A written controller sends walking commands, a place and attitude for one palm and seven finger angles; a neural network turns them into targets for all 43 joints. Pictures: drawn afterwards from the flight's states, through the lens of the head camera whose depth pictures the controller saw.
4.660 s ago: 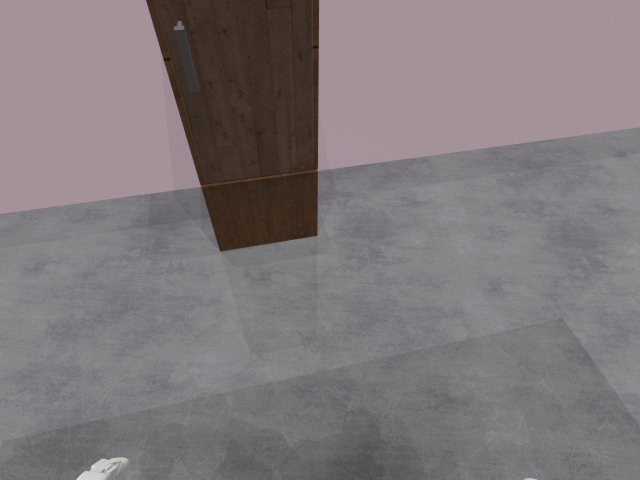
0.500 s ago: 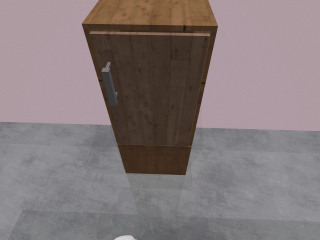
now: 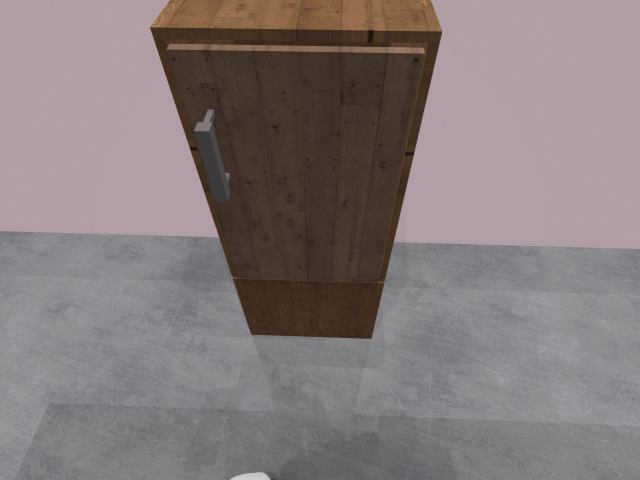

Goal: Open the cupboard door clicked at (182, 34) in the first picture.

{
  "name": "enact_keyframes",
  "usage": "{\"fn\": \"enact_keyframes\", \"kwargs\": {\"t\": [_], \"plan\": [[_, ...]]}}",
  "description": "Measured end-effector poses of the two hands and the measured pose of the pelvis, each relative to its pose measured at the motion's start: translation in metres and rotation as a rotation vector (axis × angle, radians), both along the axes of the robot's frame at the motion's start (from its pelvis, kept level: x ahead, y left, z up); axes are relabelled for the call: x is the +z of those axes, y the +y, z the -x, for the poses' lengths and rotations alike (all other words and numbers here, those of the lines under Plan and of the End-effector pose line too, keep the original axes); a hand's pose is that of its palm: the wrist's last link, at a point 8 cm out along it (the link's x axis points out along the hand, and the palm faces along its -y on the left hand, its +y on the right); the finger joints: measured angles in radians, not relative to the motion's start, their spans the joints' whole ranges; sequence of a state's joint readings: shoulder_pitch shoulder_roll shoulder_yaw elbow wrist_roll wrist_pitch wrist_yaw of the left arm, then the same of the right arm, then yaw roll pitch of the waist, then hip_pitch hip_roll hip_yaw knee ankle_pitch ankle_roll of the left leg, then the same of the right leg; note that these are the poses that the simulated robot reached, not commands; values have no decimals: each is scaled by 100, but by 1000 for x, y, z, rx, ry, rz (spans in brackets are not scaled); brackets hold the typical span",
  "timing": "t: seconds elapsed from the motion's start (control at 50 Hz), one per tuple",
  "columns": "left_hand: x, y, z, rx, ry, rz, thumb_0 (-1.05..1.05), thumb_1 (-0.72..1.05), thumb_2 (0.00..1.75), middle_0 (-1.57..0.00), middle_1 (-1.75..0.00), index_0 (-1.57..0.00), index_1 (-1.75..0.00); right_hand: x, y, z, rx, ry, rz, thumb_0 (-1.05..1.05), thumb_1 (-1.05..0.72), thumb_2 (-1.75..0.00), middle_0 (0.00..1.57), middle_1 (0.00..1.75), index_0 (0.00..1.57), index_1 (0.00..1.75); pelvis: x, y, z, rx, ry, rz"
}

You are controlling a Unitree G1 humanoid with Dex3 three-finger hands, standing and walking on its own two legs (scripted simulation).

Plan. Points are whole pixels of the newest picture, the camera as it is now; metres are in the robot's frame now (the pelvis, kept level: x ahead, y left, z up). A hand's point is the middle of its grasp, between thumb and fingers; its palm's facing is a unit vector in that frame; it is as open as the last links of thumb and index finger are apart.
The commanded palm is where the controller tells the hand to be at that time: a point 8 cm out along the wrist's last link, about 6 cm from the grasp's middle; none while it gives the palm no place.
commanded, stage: come to a stop and stand still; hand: left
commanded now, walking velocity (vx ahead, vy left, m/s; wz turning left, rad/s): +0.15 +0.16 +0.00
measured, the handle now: (216, 157) +0.59 +0.23 +0.05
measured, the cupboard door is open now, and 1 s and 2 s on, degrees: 0 0 0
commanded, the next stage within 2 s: look again from close up in 0.70 s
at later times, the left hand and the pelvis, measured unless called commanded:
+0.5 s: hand out of the picture -0.01 +0.19 -0.17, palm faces +0.09 -0.98 -0.19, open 7.4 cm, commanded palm none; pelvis -0.01 +0.01 +0.01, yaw +2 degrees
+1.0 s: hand out of the picture -0.01 +0.19 -0.17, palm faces +0.04 -0.98 -0.21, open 7.4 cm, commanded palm none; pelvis -0.01 +0.02 +0.01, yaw +2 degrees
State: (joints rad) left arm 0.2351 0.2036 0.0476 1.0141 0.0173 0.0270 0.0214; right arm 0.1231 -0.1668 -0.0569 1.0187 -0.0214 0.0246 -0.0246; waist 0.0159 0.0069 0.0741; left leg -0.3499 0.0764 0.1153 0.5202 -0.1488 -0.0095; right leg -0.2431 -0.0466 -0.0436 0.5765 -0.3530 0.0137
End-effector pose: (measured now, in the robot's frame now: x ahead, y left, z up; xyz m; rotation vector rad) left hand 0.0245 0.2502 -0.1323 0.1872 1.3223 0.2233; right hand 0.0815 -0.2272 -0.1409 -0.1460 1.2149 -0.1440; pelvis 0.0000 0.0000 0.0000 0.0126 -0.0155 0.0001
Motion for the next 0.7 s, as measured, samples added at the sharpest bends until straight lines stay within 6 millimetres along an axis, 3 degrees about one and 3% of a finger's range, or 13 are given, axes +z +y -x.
{"fn": "enact_keyframes", "kwargs": {"t": [0.18, 0.3, 0.38, 0.5, 0.7], "plan": [[15, -38, 15, -1, -17, 35, 1, 91, 89, -20, -30, -20, -30, 2, -22, 55, -18, 116, -34, 0, -91, -90, 20, 30, 20, 30, 14, -17, 3, 7, 4, -9], [8, -32, 25, 37, 0, 49, 1, 92, 89, -21, -30, -20, -30, 6, -21, 82, -2, 211, 6, 0, -91, -90, 19, 30, 20, 30, 12, -9, 5, 31, 22, 4], [-3, -19, 35, 65, 38, 65, 1, 92, 89, -21, -30, -20, -30, 6, -8, 88, 12, 227, 33, 0, -91, -90, 19, 30, 20, 30, 8, 2, 8, 42, 20, 18], [-5, -12, 43, 55, 80, 83, 1, 91, 89, -20, -30, -20, -30, 10, 18, 83, 18, 196, 11, 0, -91, -90, 19, 30, 20, 30, 12, 11, 8, 30, 6, 13], [-4, -13, 43, 31, 88, 98, 1, 91, 89, -20, -30, -20, -30, 11, 25, 82, 7, 177, 10, 1, -93, -90, 20, 30, 20, 30, 14, 18, 6, 24, -2, 12]]}}
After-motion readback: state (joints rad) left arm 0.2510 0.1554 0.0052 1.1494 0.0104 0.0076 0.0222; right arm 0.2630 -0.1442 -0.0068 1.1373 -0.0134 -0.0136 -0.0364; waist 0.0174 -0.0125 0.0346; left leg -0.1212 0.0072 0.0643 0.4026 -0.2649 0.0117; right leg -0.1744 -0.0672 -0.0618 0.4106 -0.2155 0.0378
